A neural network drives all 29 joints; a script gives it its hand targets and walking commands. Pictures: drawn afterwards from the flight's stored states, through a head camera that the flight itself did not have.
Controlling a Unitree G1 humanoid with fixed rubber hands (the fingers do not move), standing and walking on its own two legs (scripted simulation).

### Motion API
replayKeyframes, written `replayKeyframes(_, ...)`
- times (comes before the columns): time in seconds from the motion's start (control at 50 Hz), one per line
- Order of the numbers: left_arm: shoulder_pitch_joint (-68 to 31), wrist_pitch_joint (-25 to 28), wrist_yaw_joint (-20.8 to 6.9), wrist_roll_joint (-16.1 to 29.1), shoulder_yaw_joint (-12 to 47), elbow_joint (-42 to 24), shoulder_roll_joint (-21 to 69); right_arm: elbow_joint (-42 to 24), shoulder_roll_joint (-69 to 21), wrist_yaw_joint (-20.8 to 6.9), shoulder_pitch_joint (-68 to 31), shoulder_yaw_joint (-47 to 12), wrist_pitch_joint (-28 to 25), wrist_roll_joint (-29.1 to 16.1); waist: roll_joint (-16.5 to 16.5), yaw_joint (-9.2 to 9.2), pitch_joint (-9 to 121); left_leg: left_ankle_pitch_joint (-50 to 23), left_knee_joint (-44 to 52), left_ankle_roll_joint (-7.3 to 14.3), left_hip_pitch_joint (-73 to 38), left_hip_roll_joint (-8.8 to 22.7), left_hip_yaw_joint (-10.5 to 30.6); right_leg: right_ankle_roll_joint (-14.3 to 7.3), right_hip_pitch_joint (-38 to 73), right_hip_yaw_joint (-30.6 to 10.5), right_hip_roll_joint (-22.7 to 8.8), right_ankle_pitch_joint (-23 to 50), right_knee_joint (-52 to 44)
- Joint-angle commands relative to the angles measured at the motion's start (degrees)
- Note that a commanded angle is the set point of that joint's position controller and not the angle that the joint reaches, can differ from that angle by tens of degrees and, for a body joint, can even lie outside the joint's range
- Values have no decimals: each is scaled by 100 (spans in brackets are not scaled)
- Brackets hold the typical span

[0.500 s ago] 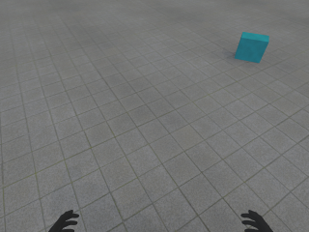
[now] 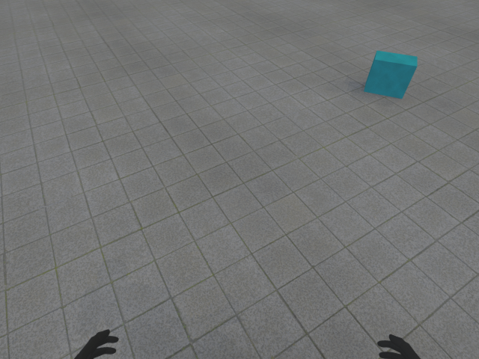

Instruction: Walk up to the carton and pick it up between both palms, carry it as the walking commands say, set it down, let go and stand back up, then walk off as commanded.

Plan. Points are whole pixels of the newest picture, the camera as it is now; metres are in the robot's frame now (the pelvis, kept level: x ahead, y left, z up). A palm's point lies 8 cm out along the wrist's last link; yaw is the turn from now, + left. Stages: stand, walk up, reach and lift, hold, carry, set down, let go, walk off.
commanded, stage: stand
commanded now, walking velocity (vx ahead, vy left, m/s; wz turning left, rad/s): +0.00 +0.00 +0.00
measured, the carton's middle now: (389, 74) +2.20 -1.08 -0.63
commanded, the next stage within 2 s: walk up in 0.54 s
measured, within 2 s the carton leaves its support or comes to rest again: neither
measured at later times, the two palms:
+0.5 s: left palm out of the picture +0.11 +0.28 -0.09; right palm out of the picture +0.11 -0.28 -0.10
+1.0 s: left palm (113, 325) +0.21 +0.23 -0.04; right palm out of the picture +0.08 -0.42 -0.04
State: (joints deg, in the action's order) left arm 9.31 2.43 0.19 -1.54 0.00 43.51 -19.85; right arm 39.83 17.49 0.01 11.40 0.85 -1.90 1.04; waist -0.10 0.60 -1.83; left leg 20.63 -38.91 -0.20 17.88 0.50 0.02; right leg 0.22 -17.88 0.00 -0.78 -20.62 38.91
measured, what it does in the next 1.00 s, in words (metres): lifts its right foot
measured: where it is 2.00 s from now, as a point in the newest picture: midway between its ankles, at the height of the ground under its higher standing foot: (313, 317)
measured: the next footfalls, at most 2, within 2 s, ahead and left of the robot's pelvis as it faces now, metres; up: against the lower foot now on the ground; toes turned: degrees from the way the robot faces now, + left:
right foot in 1.06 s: +0.15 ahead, -0.28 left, +0.00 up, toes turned -9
left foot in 1.32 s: +0.24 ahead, -0.01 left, +0.00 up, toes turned -8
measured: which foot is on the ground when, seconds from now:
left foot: down 0.00-1.00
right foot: down 0.00-0.76, up 0.78-1.00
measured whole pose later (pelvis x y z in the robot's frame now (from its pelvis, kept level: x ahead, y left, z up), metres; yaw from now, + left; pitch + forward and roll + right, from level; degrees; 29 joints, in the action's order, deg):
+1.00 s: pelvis +0.02 -0.07 +0.02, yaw -5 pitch +1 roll +0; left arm 7.1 2.2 -8.5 -1.5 0.0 47.9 -27.6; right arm 47.6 27.7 -1.1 12.1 5.1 -6.3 2.7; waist -1.3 -2.9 2.6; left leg 21.3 -25.3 2.2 10.0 8.2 -2.7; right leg 0.4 -30.5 -0.1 -6.5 -20.3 43.4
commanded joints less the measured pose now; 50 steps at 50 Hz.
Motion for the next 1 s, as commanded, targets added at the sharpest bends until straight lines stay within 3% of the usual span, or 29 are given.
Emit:
replayKeyframes(0.0, -521, 119, 27, 36, -364, -117, -1224, -71, 1252, 64, -261, 366, -208, -8, -164, -97, 395, -1469, 824, 460, -287, 473, 641, -467, 202, -582, -440, 1485, -588)
replayKeyframes(0.04, -418, 97, 4, 37, -360, -90, -1222, 52, 1298, 95, -225, 362, -160, 19, 4, -48, 259, -1515, 793, 477, -171, 505, 637, -411, 348, -575, -498, 1523, -638)
replayKeyframes(0.06, -303, 79, 24, 90, -410, -7, -1259, 92, 1332, 89, -275, 383, -147, -22, -312, -20, 458, -1781, 955, 524, -309, 584, 708, -437, 364, -575, -486, 1626, -574)
replayKeyframes(0.08, -316, 83, 30, 82, -369, 12, -1206, 54, 1380, 99, -335, 374, -149, -23, -182, -12, 555, -1912, 906, 521, -458, 607, 772, -454, 377, -586, -440, 1578, -605)
replayKeyframes(0.1, -314, 76, 39, 82, -355, 17, -1192, 54, 1371, 122, -300, 388, -158, -12, -405, -36, 440, -1780, 845, 474, -323, 598, 715, -463, 336, -579, -474, 1592, -648)
replayKeyframes(0.24, -339, 71, 40, 32, -339, 45, -1245, 173, 1323, 83, -378, 375, -138, -19, 67, -84, 469, -1263, 959, 452, -353, 518, 775, -457, 215, -662, -443, 1005, -718)
replayKeyframes(0.26, -299, 51, 32, 114, -356, 115, -1303, 278, 1457, 94, -419, 358, -119, 45, -59, 150, 445, -1350, 1000, 550, -289, 564, 758, -478, 310, -592, -499, 1083, -773)
replayKeyframes(0.28, -417, 75, 35, 37, -333, 50, -1229, 84, 1296, 91, -507, 368, -133, -13, -68, -59, 487, -1196, 972, 507, -329, 504, 744, -504, 202, -614, -432, 1093, -680)
replayKeyframes(0.3, -438, 76, 38, 28, -362, 107, -1324, 211, 1332, 92, -402, 362, -173, 8, -283, -33, 223, -1128, 1138, 471, -139, 499, 741, -437, 219, -640, -457, 965, -789)
replayKeyframes(0.36, -446, 86, 18, 51, -365, 104, -1265, 193, 1316, 58, -275, 377, -178, -30, -44, -155, 54, -925, 1118, 434, -128, 452, 643, -459, 121, -720, -478, 782, -931)
replayKeyframes(0.4, -371, 70, -14, 78, -353, 164, -1280, 284, 1374, 47, -385, 379, -183, -40, 90, -14, 474, -875, 1097, 442, -280, 495, 811, -477, 256, -741, -484, 790, -889)
replayKeyframes(0.44, -486, 99, 4, 106, -278, 146, -1113, 241, 1336, 36, -487, 423, -180, -14, -264, -66, 133, -722, 1254, 452, -195, 530, 812, -457, 40, -792, -519, 588, -1032)
replayKeyframes(0.52, -377, 117, -16, 111, -307, 274, -1207, 456, 1385, 44, -461, 368, -182, -7, -30, 50, 313, -1078, 1200, 436, -228, 545, 725, -413, 247, -681, -489, 815, -1029)
replayKeyframes(0.54, -444, 128, 12, 13, -341, 299, -1253, 419, 1304, 27, -590, 397, -167, -13, 15, -73, 429, -839, 1002, 439, -316, 549, 749, -469, 150, -817, -516, 815, -992)
replayKeyframes(0.56, -512, 132, -20, -33, -256, 288, -1270, 454, 1385, 29, -446, 374, -189, -23, 6, -71, 246, -942, 1010, 332, -324, 463, 708, -456, 131, -691, -498, 832, -1052)
replayKeyframes(0.58, -550, 130, -24, 48, -300, 242, -1169, 459, 1255, 36, -410, 371, -197, -12, 218, -12, 291, -872, 1109, 440, -218, 505, 724, -476, 291, -770, -591, 1159, -967)
replayKeyframes(0.6, -640, 137, 8, -11, -362, 241, -1314, 407, 1251, 43, -369, 334, -144, -89, 95, -194, 478, -1091, 960, 363, -312, 430, 655, -456, 230, -892, -558, 1177, -992)
replayKeyframes(0.66, -474, 92, 27, 65, -313, 352, -1315, 510, 1272, 31, -476, 388, -146, -6, 19, -30, 282, -975, 1207, 465, -228, 503, 829, -441, 294, -761, -554, 1083, -1049)
replayKeyframes(0.7, -533, 115, -10, 37, -295, 321, -1242, 569, 1332, 12, -487, 318, -145, -30, -12, -65, 266, -781, 1193, 409, -357, 526, 763, -422, 147, -771, -524, 610, -1234)
replayKeyframes(0.72, -203, 98, -351, -28, -565, -127, -1842, 572, 2244, -124, 99, 687, -392, 179, 128, -254, 964, 2268, 1245, 712, -978, 630, 724, -727, -825, -1238, -522, -2046, -949)
replayKeyframes(0.74, -562, 43, -542, -48, -623, -192, -1712, 664, 2525, -118, 254, 786, -500, 241, -224, -421, 554, 3410, 1641, 995, -1519, 1049, 1523, -605, -2114, -1157, -380, -2381, -346)
replayKeyframes(0.76, -1080, 58, -619, 11, -582, -417, -1605, 707, 2783, -83, 823, 907, -580, 197, -1232, -843, 173, 3834, 2598, 1386, -2527, 2011, 2691, -422, -3555, -347, -89, -1139, 1317)
replayKeyframes(0.78, -1257, 83, -631, -60, -604, -513, -1601, 667, 2819, -49, 640, 945, -670, 153, -1068, -695, 92, 3289, 2745, 1703, -2747, 2708, 3135, -330, -3951, -514, -489, -602, 2133)
replayKeyframes(0.8, -1202, 178, -607, -143, -517, -495, -1718, 657, 2570, -40, 979, 898, -701, 23, 33, -820, 396, 2754, 2753, 1678, -2880, 2706, 2961, -226, -3751, -511, -548, -234, 1964)
replayKeyframes(0.84, -955, 181, -721, -37, -604, -241, -1678, 643, 2587, -10, 354, 904, -721, 135, -46, -471, 421, 1991, 2810, 1459, -2508, 2369, 2008, 18, -3123, -684, -881, -240, 1303)
replayKeyframes(0.88, -838, 77, -860, -18, -643, -162, -1646, 539, 2598, -86, -76, 866, -697, 143, -801, -348, 213, 1983, 3040, 1159, -1584, 2036, 1078, 72, -2321, -181, -700, 196, 884)
replayKeyframes(0.92, -648, 0, -919, 98, -627, -107, -1598, 555, 2711, -182, -639, 858, -664, 194, -1198, -83, 165, 1663, 3082, 951, -808, 1647, 12, 77, -1176, 260, -735, 392, 239)
replayKeyframes(0.94, -665, 4, -949, 139, -617, 31, -1530, 630, 2611, -226, -569, 823, -583, 237, -1052, -173, 190, 1478, 2801, 945, -708, 1370, -311, 79, -837, 664, -457, 349, -122)
replayKeyframes(0.98, 26, 1, -892, 85, -645, 264, -1547, 646, 2608, -313, -542, 851, -525, 195, -737, 120, 497, 1056, 1785, 926, -760, 1296, -667, 44, -37, 1122, -182, 526, -866)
